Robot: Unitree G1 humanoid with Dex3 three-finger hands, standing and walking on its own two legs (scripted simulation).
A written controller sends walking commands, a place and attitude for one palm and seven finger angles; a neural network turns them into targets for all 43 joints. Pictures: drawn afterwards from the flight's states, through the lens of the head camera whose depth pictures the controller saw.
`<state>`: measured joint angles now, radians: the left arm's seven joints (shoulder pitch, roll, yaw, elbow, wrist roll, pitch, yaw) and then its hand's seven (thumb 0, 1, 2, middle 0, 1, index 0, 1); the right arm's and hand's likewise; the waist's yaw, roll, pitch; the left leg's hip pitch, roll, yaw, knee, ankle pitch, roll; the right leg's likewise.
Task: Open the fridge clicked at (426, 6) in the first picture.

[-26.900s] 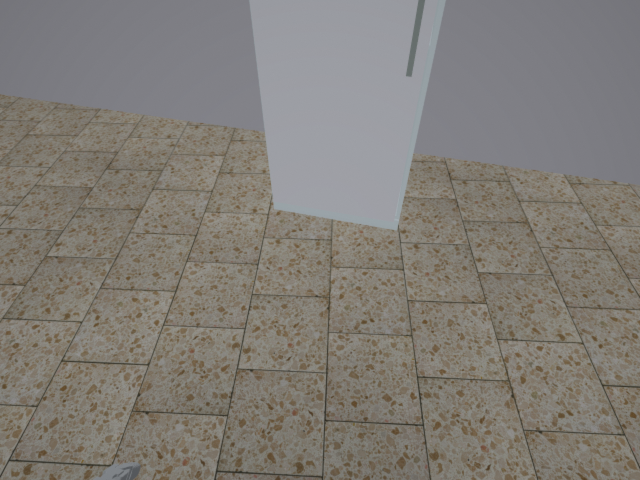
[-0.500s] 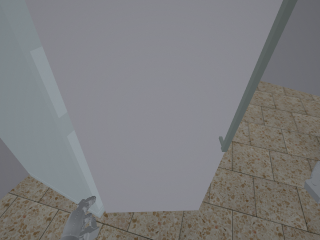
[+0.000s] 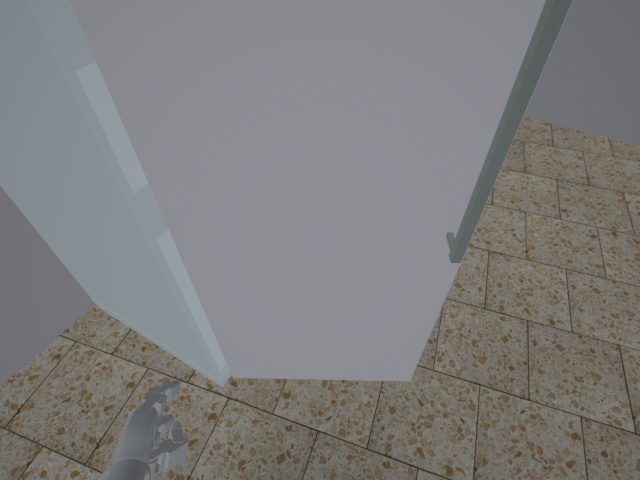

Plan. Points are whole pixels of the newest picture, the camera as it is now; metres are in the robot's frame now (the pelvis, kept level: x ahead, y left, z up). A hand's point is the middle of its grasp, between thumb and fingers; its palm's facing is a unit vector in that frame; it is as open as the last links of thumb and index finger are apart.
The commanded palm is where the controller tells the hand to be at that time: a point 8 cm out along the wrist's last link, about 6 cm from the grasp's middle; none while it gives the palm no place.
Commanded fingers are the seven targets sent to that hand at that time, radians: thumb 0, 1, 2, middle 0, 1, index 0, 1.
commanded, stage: step back with the hand held close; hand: right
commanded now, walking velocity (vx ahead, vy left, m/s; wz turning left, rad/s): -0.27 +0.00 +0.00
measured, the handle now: (500, 125) +0.49 -0.21 +0.21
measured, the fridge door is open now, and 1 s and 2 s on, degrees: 61 61 61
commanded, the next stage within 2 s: stop stepping back and stand still in 0.86 s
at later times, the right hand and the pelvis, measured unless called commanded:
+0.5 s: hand out of the picture +0.14 -0.28 +0.17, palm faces +0.49 +0.75 -0.45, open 7.4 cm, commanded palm +0.08 -0.30 +0.18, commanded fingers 0.00 -0.90 -0.90 0.20 0.30 0.20 0.30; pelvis -0.05 +0.00 -0.01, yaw -2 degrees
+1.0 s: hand out of the picture +0.05 -0.28 +0.15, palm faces +0.44 +0.79 -0.42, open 7.4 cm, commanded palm -0.02 -0.31 +0.18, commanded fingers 0.00 -0.90 -0.90 0.20 0.30 0.20 0.30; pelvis -0.15 +0.00 +0.00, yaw -2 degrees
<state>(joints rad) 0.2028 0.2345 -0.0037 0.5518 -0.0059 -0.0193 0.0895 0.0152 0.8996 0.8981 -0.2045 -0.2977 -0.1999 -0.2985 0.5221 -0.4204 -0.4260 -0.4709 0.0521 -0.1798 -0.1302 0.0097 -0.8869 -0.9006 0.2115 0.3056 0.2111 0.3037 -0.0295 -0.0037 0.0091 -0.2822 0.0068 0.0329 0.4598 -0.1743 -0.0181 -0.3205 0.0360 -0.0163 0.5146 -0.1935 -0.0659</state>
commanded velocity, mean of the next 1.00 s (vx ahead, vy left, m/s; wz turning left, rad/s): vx -0.33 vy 0.00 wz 0.04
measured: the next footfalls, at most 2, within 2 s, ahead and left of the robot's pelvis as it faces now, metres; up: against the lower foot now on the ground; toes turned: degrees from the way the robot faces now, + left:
left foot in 0.46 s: -0.02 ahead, +0.13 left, +0.00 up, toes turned -7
right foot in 0.88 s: -0.18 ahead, -0.09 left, +0.00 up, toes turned -2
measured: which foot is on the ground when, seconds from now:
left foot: down 0.00-0.28, up 0.30-0.44, down 0.46-0.88, up 0.90-1.00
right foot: down 0.00-0.68, up 0.70-0.86, down 0.88-1.00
